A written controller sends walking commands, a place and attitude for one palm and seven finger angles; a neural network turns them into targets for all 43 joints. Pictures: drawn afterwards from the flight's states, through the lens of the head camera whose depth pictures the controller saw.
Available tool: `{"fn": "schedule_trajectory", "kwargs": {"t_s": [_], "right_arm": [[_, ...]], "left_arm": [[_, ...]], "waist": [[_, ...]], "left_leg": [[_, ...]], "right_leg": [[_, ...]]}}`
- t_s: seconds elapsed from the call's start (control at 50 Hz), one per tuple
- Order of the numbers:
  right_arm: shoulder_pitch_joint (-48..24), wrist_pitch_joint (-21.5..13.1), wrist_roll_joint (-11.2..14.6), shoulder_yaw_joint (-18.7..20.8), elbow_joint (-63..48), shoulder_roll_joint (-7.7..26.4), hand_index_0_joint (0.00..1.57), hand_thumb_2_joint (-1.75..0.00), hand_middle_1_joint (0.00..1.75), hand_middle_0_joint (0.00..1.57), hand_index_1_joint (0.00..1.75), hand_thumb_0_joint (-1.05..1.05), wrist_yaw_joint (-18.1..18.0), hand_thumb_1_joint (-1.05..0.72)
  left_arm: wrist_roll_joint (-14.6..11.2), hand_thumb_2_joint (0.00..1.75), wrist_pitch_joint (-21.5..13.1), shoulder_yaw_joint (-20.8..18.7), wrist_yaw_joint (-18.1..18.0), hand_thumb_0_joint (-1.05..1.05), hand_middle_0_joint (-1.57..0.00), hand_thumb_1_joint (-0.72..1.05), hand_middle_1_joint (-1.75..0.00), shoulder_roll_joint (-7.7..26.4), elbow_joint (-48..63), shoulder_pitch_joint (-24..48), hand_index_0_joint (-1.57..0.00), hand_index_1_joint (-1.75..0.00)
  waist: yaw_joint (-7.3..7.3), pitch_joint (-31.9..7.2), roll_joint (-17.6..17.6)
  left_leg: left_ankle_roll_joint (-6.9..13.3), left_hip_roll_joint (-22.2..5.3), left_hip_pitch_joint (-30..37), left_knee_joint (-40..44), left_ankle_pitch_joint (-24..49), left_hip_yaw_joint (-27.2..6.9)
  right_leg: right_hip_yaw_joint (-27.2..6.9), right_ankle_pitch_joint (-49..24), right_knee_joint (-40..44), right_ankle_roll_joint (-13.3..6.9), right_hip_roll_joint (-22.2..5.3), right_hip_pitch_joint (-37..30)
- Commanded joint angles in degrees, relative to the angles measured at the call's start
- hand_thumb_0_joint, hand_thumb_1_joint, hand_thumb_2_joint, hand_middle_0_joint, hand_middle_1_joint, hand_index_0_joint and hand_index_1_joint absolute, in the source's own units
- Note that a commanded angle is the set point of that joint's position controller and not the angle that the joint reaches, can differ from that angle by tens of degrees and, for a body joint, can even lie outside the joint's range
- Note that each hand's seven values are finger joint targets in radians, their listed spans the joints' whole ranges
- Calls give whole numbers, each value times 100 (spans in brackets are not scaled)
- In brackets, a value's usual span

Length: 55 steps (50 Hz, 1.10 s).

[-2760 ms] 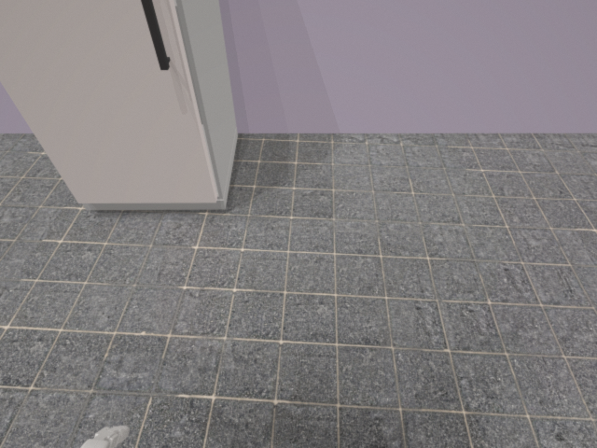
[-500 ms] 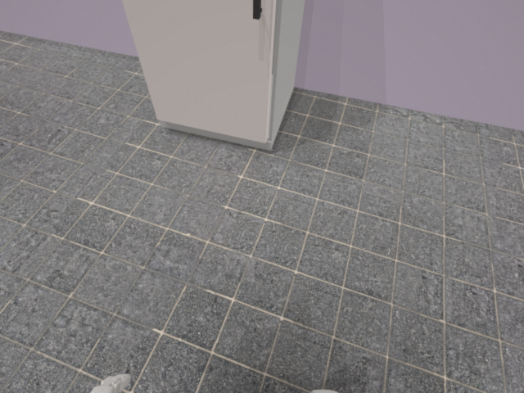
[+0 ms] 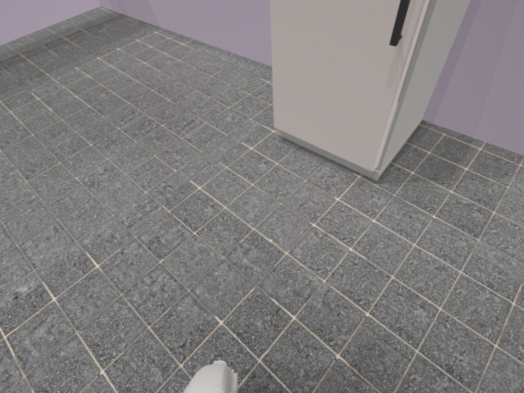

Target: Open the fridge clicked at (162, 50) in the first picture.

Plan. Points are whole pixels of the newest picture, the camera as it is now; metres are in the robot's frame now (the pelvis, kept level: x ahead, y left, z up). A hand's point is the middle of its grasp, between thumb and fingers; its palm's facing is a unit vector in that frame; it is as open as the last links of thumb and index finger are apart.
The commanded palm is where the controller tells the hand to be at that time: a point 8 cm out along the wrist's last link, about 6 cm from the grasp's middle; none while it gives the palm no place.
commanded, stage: walk to a spot facing it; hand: right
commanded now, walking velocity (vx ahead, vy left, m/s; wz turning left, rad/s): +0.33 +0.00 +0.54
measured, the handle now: out of the picture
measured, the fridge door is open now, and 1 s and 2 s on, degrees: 0 0 0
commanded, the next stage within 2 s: turn to face it in 1.32 s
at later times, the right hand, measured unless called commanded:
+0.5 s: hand (359, 335) +0.27 -0.15 -0.18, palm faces -0.15 +0.97 -0.19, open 7.3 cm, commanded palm none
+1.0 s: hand (318, 224) +0.52 -0.08 -0.18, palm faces -0.39 +0.91 -0.14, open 7.3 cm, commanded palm none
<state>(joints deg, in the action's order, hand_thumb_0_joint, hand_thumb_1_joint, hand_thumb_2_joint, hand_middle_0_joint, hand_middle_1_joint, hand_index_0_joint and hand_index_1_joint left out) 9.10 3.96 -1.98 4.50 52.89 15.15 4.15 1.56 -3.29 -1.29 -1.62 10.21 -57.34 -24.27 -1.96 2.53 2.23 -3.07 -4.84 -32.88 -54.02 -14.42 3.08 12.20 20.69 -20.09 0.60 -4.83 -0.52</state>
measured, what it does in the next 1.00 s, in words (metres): walks ahead, turning left: left foot, then right foot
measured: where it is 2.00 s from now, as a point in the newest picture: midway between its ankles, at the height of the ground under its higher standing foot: (235, 261)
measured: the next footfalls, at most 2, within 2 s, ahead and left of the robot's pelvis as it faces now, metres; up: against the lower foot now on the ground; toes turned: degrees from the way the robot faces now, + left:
left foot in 0.14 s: +0.16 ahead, +0.16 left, +0.00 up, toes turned +13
right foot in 0.54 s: +0.36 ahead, -0.05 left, +0.00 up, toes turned +3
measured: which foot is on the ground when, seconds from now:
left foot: up 0.00-0.12, down 0.14-0.56, up 0.58-1.00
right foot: down 0.00-0.14, up 0.16-0.52, down 0.54-1.00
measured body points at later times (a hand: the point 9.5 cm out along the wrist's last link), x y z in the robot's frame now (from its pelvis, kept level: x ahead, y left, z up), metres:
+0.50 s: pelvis +0.19 +0.04 -0.01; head +0.20 +0.02 +0.44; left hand +0.23 +0.29 -0.14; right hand +0.28 -0.20 -0.16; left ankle +0.13 +0.15 -0.74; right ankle +0.31 -0.07 -0.72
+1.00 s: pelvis +0.40 +0.07 +0.00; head +0.43 +0.06 +0.45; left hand +0.22 +0.22 -0.14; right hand +0.54 -0.12 -0.17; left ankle +0.46 +0.24 -0.70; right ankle +0.32 -0.05 -0.74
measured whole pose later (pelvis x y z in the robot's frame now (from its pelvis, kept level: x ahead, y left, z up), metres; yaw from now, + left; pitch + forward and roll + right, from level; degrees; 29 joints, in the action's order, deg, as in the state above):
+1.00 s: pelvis +0.40 +0.07 +0.00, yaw +23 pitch +0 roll +1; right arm 10.6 1.3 -1.9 4.2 60.3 10.9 2.1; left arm 1.8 -4.2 -2.3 -1.3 6.5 -65.3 -26.8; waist -2.5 3.4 1.9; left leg 0.1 -6.0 -32.4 -44.6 -9.8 6.9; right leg 19.2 21.0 -18.4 0.8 -4.1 -3.5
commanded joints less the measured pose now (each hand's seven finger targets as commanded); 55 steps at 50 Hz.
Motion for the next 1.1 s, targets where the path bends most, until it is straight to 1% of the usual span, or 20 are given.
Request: {"fn": "schedule_trajectory", "kwargs": {"t_s": [0.0, 0.06, 0.08, 0.1, 0.12, 0.14, 0.2, 0.26, 0.42, 0.5, 0.52, 0.54, 0.56, 0.6, 0.68, 0.94, 1.0, 1.04, 1.06, 1.08], "right_arm": [[-1444, -314, 27, -81, -850, -54, 20, -90, 30, 20, 30, 0, 23, -90], [-791, -413, 31, -33, -649, 100, 20, -90, 30, 20, 30, 0, -30, -90], [62, -485, 18, 36, -379, 282, 20, -90, 30, 20, 30, 0, -67, -90], [1155, -581, -8, 175, -53, 832, 20, -90, 30, 20, 30, 0, -142, -90], [1848, -624, 64, 313, 109, 1534, 20, -90, 30, 20, 30, 0, -283, -90], [1877, -543, 198, 352, 160, 1713, 20, -90, 30, 20, 30, 0, -348, -90], [492, -594, 153, 98, -148, 895, 20, -90, 30, 20, 30, 0, -395, -90], [60, -673, 56, 34, -140, 588, 20, -90, 30, 20, 30, 0, -422, -90], [541, -736, 36, 69, 165, 629, 20, -90, 30, 20, 30, 0, -388, -90], [565, -669, 83, 63, 177, 526, 20, -90, 30, 20, 30, 0, -380, -90], [688, -665, 100, 20, 139, 186, 20, -90, 30, 20, 30, 0, -352, -90], [752, -676, 130, -53, 13, -77, 20, -90, 30, 20, 30, 0, -318, -90], [520, -648, 62, -7, 24, 176, 20, -90, 30, 20, 30, 0, -373, -90], [386, -647, 38, 47, 158, 96, 20, -90, 30, 20, 30, 0, -270, -90], [947, -466, -2, 44, 461, -180, 20, -90, 30, 20, 30, 0, -253, -90], [-731, -474, 10, -70, 114, -480, 20, -90, 30, 20, 30, 0, -187, -90], [-349, -546, 19, -54, 208, -371, 20, -90, 30, 20, 30, 0, -208, -90], [878, -639, -13, 22, 595, -147, 20, -90, 30, 20, 30, 0, -260, -90], [1757, -712, -39, 134, 853, 263, 20, -90, 30, 20, 30, 0, -314, -90], [2396, -759, -10, 289, 999, 907, 20, -90, 30, 20, 30, 0, -405, -90]], "left_arm": [[50, 90, -75, -255, -17, 0, -20, 90, -30, 1071, 8, -512, -20, -30], [17, 90, -76, -278, 14, 0, -20, 90, -30, 1200, -39, -369, -20, -30], [-28, 90, -75, -281, 29, 0, -20, 90, -30, 1228, -23, -261, -20, -30], [-105, 90, -63, -244, 108, 0, -20, 90, -30, 1127, 58, -256, -20, -30], [-170, 90, -80, -145, 115, 0, -20, 90, -30, 622, 289, -358, -20, -30], [-147, 90, -78, -174, 62, 0, -20, 90, -30, 727, 527, 371, -20, -30], [-22, 90, 26, -237, 112, 0, -20, 90, -30, 728, 382, 670, -20, -30], [29, 90, 210, -225, 145, 0, -20, 90, -30, 467, 133, 32, -20, -30], [-3, 90, 57, -245, 304, 0, -20, 90, -30, 407, 563, 1062, -20, -30], [-4, 90, -49, -319, 231, 0, -20, 90, -30, 700, 344, 470, -20, -30], [57, 90, -94, -437, 165, 0, -20, 90, -30, 1163, 172, -189, -20, -30], [117, 90, -80, -513, 157, 0, -20, 90, -30, 1673, 63, -782, -20, -30], [72, 90, -43, -441, 88, 0, -20, 90, -30, 1414, -13, -624, -20, -30], [23, 90, -84, -289, 77, 0, -20, 90, -30, 896, 173, 175, -20, -30], [-27, 90, -216, -212, 32, 0, -20, 90, -30, 534, 48, 375, -20, -30], [42, 90, -151, -222, 12, 0, -20, 90, -30, 431, -687, -737, -20, -30], [36, 90, -129, -253, 12, 0, -20, 90, -30, 591, -725, -588, -20, -30], [-8, 90, -100, -259, 27, 0, -20, 90, -30, 713, -693, -378, -20, -30], [-70, 90, -115, -257, 93, 0, -20, 90, -30, 651, -630, -309, -20, -30], [-163, 90, -161, -195, 102, 0, -20, 90, -30, 236, -433, -437, -20, -30]], "waist": [[-295, 526, -1173], [94, 88, -1113], [527, -376, -905], [995, -1210, -187], [1087, -2044, 1052], [1163, -1831, 761], [449, -235, 58], [-62, -181, 262], [200, 44, 493], [-162, 32, -13], [-422, -328, -1216], [-528, -541, -2521], [-524, -432, -2130], [-127, 352, -856], [209, 102, -833], [-229, 680, -1015], [65, 371, -1064], [681, -342, -837], [1064, -967, -388], [1156, -1705, 923]], "left_leg": [[239, 120, -408, 1066, -156, 376], [554, 521, 1050, 1780, -411, 679], [653, 678, 2351, 2275, 27, 742], [959, -17, 4422, 2475, 267, -60], [1637, -1912, 5814, 2880, 618, -2939], [1909, -2178, 5265, 3413, 808, -3506], [1511, -1471, 2589, 3998, -282, -2246], [1312, -906, 1556, 4094, 133, -1193], [1266, -726, 1679, 4014, -452, -1334], [990, -317, 1050, 2968, -397, -1125], [761, 243, 405, 1398, -394, -734], [481, 800, -447, -478, -1838, 122], [509, 508, -625, -1413, -1563, -472], [506, 26, -693, -1796, -500, -541], [296, -116, -249, -1559, 219, -394], [380, -51, -470, 1187, 391, 469], [642, 291, 343, 1636, 57, 733], [816, 630, 2131, 2197, 355, 953], [1009, 173, 3693, 2285, 631, 392], [1664, -1494, 5232, 2664, 1029, -2133]], "right_leg": [[-481, -2714, 456, -659, -1495, -238], [3, -4665, -632, -493, -1464, -41], [254, -4853, -1747, -279, -1290, 384], [335, -3524, -3317, -8, -1124, 1780], [93, 1155, -5284, 326, -188, 3652], [-720, 1330, -5961, 167, -239, 4135], [-1094, 15, -5573, 196, -734, 3783], [-861, -231, -4550, 317, -648, 3010], [-652, -758, -2149, 262, -287, 2505], [-549, -708, -957, 172, -61, 648], [-1767, 107, -287, -123, -902, -320], [-3565, 969, 761, -597, -2288, -687], [-4003, 1676, 1177, -547, -2434, -222], [-2882, 1279, 1227, -477, -1996, 772], [-1137, -595, 1103, -321, -1471, 931], [-11, -2760, 791, -638, -1476, -143], [291, -4398, 60, -579, -1540, -368], [522, -5265, -1532, -340, -1328, 19], [558, -4386, -2895, -164, -1128, 1065], [419, -239, -4802, 86, -309, 2841]]}}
